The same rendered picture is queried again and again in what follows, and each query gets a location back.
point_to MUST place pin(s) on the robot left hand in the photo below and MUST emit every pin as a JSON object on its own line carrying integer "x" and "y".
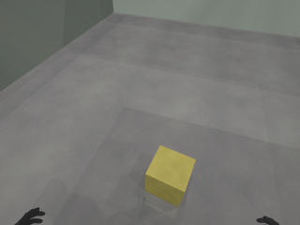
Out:
{"x": 25, "y": 220}

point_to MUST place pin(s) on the carton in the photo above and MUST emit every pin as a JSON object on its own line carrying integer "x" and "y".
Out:
{"x": 168, "y": 175}

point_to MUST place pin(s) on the robot right hand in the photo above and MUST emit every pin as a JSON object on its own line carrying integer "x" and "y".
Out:
{"x": 267, "y": 220}

